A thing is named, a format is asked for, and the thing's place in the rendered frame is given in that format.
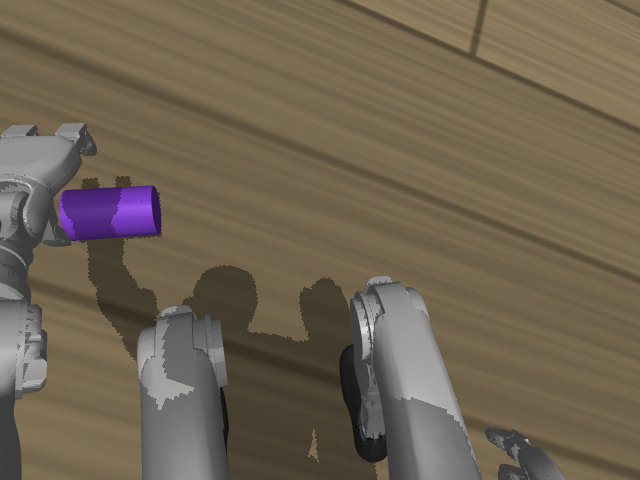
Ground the left robot hand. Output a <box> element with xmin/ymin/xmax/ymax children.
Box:
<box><xmin>0</xmin><ymin>123</ymin><xmax>97</xmax><ymax>247</ymax></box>

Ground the left robot arm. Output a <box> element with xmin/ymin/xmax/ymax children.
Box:
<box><xmin>0</xmin><ymin>175</ymin><xmax>54</xmax><ymax>480</ymax></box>

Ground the right robot hand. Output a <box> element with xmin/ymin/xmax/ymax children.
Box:
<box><xmin>485</xmin><ymin>428</ymin><xmax>568</xmax><ymax>480</ymax></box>

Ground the right robot foot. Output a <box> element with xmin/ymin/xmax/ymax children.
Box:
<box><xmin>339</xmin><ymin>344</ymin><xmax>387</xmax><ymax>462</ymax></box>

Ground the can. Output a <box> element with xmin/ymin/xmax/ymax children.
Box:
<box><xmin>59</xmin><ymin>186</ymin><xmax>161</xmax><ymax>241</ymax></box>

